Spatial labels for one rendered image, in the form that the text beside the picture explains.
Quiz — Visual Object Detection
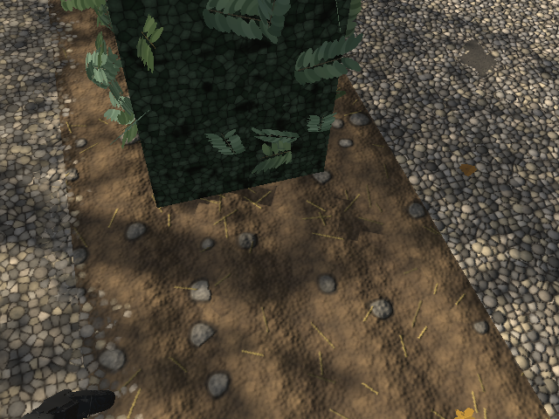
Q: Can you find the robot left hand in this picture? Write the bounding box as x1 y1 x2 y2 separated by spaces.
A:
21 389 115 419

